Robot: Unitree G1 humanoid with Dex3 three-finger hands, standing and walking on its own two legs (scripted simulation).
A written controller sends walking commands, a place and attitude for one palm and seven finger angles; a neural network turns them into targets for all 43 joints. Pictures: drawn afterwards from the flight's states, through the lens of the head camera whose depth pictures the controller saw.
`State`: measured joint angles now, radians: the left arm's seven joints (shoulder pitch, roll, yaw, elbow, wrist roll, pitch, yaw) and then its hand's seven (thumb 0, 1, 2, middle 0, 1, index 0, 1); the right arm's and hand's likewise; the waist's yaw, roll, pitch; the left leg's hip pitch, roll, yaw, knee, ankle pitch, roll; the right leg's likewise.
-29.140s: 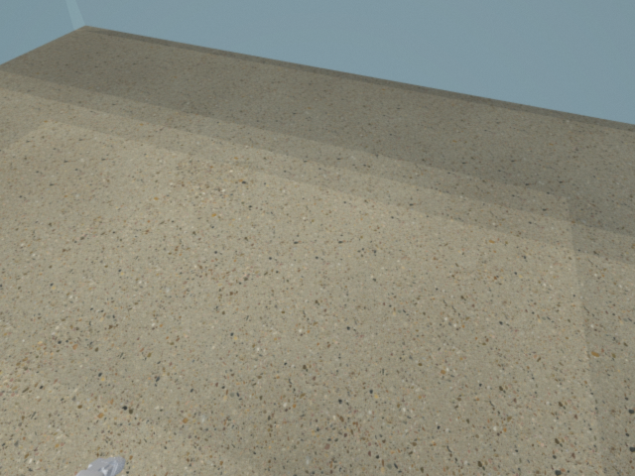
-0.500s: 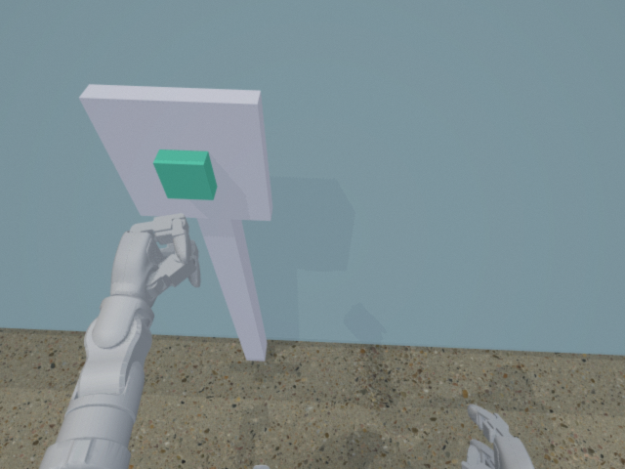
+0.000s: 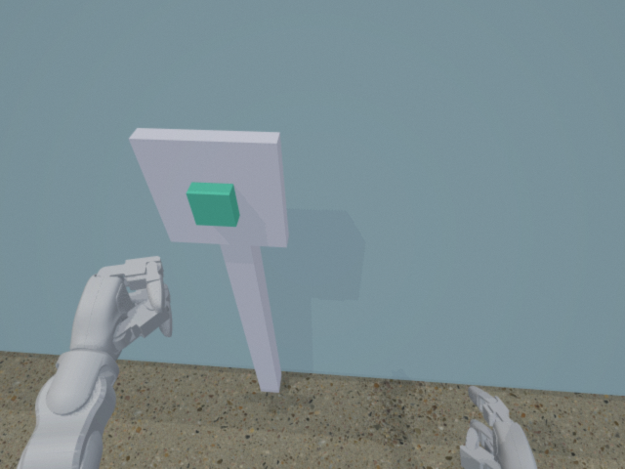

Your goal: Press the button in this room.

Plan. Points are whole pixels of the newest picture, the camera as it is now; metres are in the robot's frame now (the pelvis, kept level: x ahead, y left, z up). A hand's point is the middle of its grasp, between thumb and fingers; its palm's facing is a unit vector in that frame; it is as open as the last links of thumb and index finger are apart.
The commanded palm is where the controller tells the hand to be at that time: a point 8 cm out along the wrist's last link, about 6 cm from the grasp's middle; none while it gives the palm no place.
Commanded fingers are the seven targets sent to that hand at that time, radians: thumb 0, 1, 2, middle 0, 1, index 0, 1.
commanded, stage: draw the hand back to the body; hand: left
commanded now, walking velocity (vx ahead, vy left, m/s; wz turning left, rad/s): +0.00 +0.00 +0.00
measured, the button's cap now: (214, 203) +0.48 +0.19 +0.09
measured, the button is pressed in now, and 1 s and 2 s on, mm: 0 0 0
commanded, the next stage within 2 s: step back with the hand held close in 0.90 s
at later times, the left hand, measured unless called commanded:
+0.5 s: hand (85, 325) +0.21 +0.24 +0.16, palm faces +0.35 -0.87 -0.35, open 3.1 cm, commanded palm +0.16 +0.28 +0.18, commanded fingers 0.00 0.90 0.90 -1.30 -1.50 -1.30 -1.50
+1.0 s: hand (57, 333) +0.19 +0.24 +0.18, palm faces +0.40 -0.84 -0.37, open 3.1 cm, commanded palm +0.15 +0.29 +0.19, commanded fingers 0.00 0.90 0.90 -1.30 -1.50 -1.30 -1.50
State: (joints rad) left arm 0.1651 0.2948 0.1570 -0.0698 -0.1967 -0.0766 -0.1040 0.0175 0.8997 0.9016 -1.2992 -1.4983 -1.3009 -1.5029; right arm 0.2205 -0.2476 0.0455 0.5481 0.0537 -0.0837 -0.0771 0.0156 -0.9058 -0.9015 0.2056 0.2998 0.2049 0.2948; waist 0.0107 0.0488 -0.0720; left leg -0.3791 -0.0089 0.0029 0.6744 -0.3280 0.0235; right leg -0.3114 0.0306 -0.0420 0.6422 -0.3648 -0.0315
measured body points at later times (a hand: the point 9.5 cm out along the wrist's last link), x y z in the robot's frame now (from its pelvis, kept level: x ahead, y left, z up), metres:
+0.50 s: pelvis +0.02 +0.01 +0.02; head +0.00 -0.01 +0.47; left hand +0.19 +0.28 +0.19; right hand +0.20 -0.21 -0.07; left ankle +0.02 +0.10 -0.72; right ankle -0.02 -0.10 -0.72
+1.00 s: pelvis +0.01 +0.01 +0.02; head -0.01 -0.01 +0.47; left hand +0.17 +0.29 +0.20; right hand +0.20 -0.21 -0.06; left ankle +0.02 +0.10 -0.72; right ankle -0.02 -0.10 -0.72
